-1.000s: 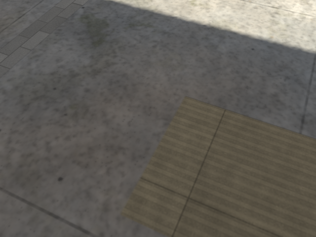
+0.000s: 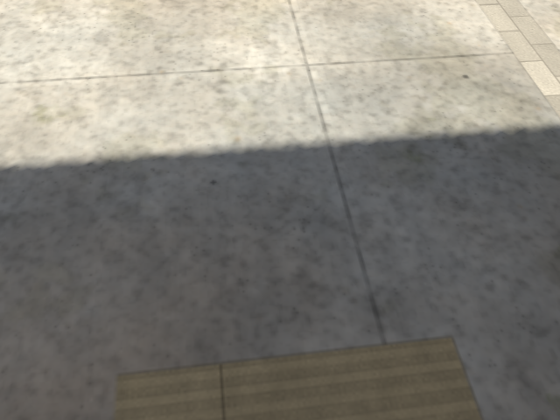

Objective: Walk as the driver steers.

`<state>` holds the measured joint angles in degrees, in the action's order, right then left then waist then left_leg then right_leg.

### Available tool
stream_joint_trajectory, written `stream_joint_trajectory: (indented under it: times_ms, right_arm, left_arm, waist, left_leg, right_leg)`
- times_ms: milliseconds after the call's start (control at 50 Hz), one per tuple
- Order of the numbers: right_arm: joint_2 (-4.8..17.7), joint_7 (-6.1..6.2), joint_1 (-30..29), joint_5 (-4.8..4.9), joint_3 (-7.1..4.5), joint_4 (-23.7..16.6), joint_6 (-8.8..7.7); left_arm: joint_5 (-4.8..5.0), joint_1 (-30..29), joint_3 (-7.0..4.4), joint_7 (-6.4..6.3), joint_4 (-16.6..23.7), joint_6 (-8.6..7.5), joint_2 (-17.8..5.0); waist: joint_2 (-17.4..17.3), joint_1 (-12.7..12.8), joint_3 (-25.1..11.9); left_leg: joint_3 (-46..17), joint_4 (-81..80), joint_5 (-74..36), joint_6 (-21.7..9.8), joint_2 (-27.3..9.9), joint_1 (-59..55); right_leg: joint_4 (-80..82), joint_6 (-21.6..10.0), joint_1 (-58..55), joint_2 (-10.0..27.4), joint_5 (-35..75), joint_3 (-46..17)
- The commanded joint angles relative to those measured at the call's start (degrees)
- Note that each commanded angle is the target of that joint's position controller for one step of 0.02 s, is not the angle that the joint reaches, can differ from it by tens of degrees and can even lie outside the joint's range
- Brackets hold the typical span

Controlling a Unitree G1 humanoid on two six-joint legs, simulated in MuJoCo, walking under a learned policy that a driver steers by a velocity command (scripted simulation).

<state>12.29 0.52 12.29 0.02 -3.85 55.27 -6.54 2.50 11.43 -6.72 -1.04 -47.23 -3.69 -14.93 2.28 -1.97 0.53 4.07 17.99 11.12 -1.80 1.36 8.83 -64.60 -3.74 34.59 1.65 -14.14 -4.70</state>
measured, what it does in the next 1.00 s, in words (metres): walks ahead: right foot, then left foot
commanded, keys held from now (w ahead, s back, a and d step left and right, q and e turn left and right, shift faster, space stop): w+e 0.40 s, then w+q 0.60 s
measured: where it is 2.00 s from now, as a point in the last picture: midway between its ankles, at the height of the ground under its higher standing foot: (303, 227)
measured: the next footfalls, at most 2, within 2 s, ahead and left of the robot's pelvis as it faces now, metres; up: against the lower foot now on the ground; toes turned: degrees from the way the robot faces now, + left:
right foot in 0.30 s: +0.33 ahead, -0.16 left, +0.00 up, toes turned -13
left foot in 0.86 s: +0.68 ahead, -0.04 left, +0.00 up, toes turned -8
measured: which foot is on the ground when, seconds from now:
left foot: down 0.00-0.28, up 0.30-0.84, down 0.86-1.00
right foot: up 0.00-0.28, down 0.30-0.88, up 0.90-1.00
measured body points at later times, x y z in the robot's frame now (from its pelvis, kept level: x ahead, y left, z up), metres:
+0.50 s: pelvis +0.28 -0.09 -0.01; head +0.32 -0.11 +0.44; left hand +0.45 +0.14 -0.12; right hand +0.35 -0.39 -0.11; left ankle +0.36 +0.08 -0.66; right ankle +0.29 -0.15 -0.75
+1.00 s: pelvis +0.59 -0.10 -0.01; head +0.62 -0.10 +0.44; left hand +0.72 +0.16 -0.12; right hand +0.70 -0.38 -0.12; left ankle +0.64 -0.04 -0.75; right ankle +0.49 -0.23 -0.65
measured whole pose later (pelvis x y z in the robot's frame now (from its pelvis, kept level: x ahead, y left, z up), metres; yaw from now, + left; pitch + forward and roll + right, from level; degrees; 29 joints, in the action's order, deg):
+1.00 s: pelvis +0.59 -0.10 -0.01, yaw -4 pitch +3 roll +0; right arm 15.9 -1.6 11.1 0.6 -3.7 43.1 -3.6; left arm -0.1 13.0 -2.6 0.0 -44.8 -6.6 -15.3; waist 0.1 -0.5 1.7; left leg -0.8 26.5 8.7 -5.6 6.2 20.3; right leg -68.7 0.0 26.4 1.3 -21.2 -3.0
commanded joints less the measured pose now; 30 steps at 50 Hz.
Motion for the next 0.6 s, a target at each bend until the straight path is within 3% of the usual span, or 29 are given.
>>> stream_joint_trajectory:
  times_ms: [20, 40, 120, 180, 200, 240, 260, 280, 300, 320, 340, 360, 380, 400, 420, 460, 520, 600]
  right_arm:
    - [5.8, 0.34, 1.6, -0.65, -0.73, -0.4, -0.09]
    - [7.5, 0.63, 0.7, -0.81, -1.00, -0.6, 0.20]
    - [8.9, 1.14, 2.2, -0.11, -1.05, 0.2, 0.45]
    - [10.5, 0.68, 4.0, 1.02, -1.44, -0.2, 0.65]
    - [11.6, 0.86, 4.6, 0.93, -1.94, -0.2, 0.83]
    - [13.5, 1.35, 5.6, 1.30, -2.64, -0.5, 1.62]
    - [14.3, 1.60, 5.6, 1.31, -2.97, -0.8, 2.15]
    - [14.4, 1.80, 4.4, 1.45, -2.97, -1.5, 2.49]
    - [13.1, 1.85, 4.2, 0.46, -2.49, -3.1, 2.23]
    - [4.2, 0.53, 9.9, -1.17, 0.37, -6.4, 0.48]
    - [9.2, -0.57, 3.6, 0.91, -0.39, -7.9, -2.26]
    - [10.7, -0.82, -1.5, 2.59, -0.91, -9.7, -3.21]
    - [10.4, -0.35, -2.2, 1.93, -0.76, -9.6, -3.43]
    - [10.4, 0.19, -2.1, 0.78, -1.24, -9.2, -3.02]
    - [10.6, 0.18, -0.1, 0.67, -1.63, -8.8, -1.98]
    - [8.7, 0.04, 1.4, 0.42, -1.50, -8.8, -0.25]
    - [6.9, 0.32, -3.9, -0.23, -0.80, -10.5, 1.01]
    - [6.5, -0.59, -9.8, 0.38, -0.23, -11.8, 0.79]
  left_arm:
    - [-0.38, -3.2, 0.40, 1.04, 5.2, 0.03, 1.0]
    - [-0.67, -4.0, 0.59, 1.46, 6.1, 0.12, 0.7]
    - [-0.90, -12.4, 1.95, 3.05, 9.2, 0.28, 1.7]
    - [-0.70, -15.9, 1.80, 4.16, 10.8, 0.69, -0.4]
    - [-0.83, -16.5, 1.78, 4.41, 11.5, 0.77, -0.8]
    - [-1.26, -15.0, 1.07, 4.67, 12.0, 1.09, -2.6]
    - [-1.27, -10.1, 0.20, 4.71, 10.9, 1.30, -4.5]
    - [-1.24, -0.4, -1.33, 4.38, 8.2, 1.54, -7.3]
    - [-1.38, 9.6, -3.10, 3.15, 5.7, 2.01, -11.8]
    - [-1.31, 7.5, -3.15, 2.88, 6.3, 1.35, -17.0]
    - [-2.03, 11.9, -1.98, 2.55, 7.1, 1.31, -13.1]
    - [-2.23, 8.8, -1.21, 2.35, 6.8, 0.74, -10.5]
    - [-1.50, 4.1, -0.58, 2.39, 7.6, 0.19, -8.5]
    - [-1.47, 0.1, -0.10, 2.51, 8.3, -0.13, -7.3]
    - [-2.05, -2.0, 0.73, 2.38, 8.8, -0.37, -5.3]
    - [-2.32, -1.9, 1.34, 2.21, 8.1, -0.89, -4.2]
    - [-2.38, 1.0, 0.94, 1.46, 6.2, -1.56, -6.5]
    - [-2.33, 3.5, 1.13, 1.00, 4.2, -2.10, -7.0]
  waist:
    - [-6.8, 0.3, -0.4]
    - [-6.0, 0.7, 0.0]
    - [-6.0, -1.0, 2.1]
    - [-6.9, -1.7, 2.3]
    - [-6.2, -1.3, 2.3]
    - [-8.5, 0.9, 0.3]
    - [-9.5, 3.8, -2.0]
    - [-8.5, 9.0, -6.1]
    - [-2.9, 12.7, -11.4]
    - [11.7, 4.6, -17.6]
    - [7.9, 9.4, -23.7]
    - [5.7, 9.2, -15.8]
    - [-0.3, 6.4, -10.7]
    - [-2.8, 3.9, -7.4]
    - [-2.7, 1.6, -6.5]
    - [-1.6, 0.1, -5.6]
    - [-0.2, 1.5, -2.5]
    - [0.3, 4.3, -0.8]
  left_leg:
    - [-9.2, -6.9, -23.4, -7.2, -16.2, -9.3]
    - [-7.7, -7.7, -23.7, -7.5, -16.1, -8.3]
    - [0.3, -8.7, -22.6, -6.0, -14.1, -4.8]
    - [2.7, -6.6, -26.6, -5.2, -15.4, -10.3]
    - [3.8, -4.8, -31.9, -4.4, -16.4, -12.2]
    - [5.6, 2.2, -49.8, -3.3, -17.1, -14.7]
    - [6.4, 9.4, -57.0, -2.9, -17.0, -14.6]
    - [7.3, 20.7, -56.6, -1.6, -15.6, -10.1]
    - [7.5, 39.2, -38.2, 0.7, -13.0, 5.4]
    - [1.6, 59.2, 20.0, 3.1, -0.9, 30.3]
    - [-9.7, 65.1, 21.2, 2.0, -0.5, 35.8]
    - [-9.6, 63.8, 15.7, 1.0, -3.2, 40.3]
    - [-9.6, 58.4, 10.7, 0.6, -5.8, 37.6]
    - [-9.1, 53.7, 8.7, 1.3, -7.3, 33.3]
    - [-9.1, 51.2, 7.4, 1.7, -9.1, 29.4]
    - [-7.9, 46.9, 6.2, 2.6, -10.2, 26.4]
    - [-6.6, 38.8, -3.1, 3.5, -10.5, 29.3]
    - [-5.6, 24.2, -20.0, 1.6, -8.7, 27.6]
  right_leg:
    - [4.1, 1.8, 12.4, 3.7, 5.0, -1.0]
    - [7.1, 2.5, 12.0, 3.8, 7.1, -0.5]
    - [21.8, 2.1, 5.1, 3.1, 17.8, 4.7]
    - [26.9, 0.0, 3.8, 1.8, 15.4, 6.1]
    - [28.1, -0.9, 2.5, 1.1, 13.6, 7.6]
    - [28.8, -3.1, -3.3, -2.4, 7.6, 10.7]
    - [29.5, -4.5, -9.5, -4.4, 5.4, 11.7]
    - [33.3, -6.7, -22.4, -6.1, 8.7, 11.4]
    - [33.1, -10.0, -41.4, 0.1, 11.1, 0.6]
    - [38.7, -20.8, -59.3, 15.5, 3.6, -32.6]
    - [46.3, -21.5, -61.5, 17.4, -1.8, -41.5]
    - [47.0, -18.3, -56.0, 15.1, 2.4, -33.0]
    - [47.3, -16.0, -46.3, 12.4, 8.3, -25.7]
    - [48.0, -14.5, -37.3, 10.4, 14.4, -20.9]
    - [49.1, -13.8, -31.9, 9.5, 18.7, -17.2]
    - [51.1, -13.5, -26.0, 9.0, 22.6, -13.7]
    - [53.9, -12.4, -22.7, 7.9, 25.4, -7.6]
    - [55.0, -7.8, -23.8, 5.5, 21.8, -1.0]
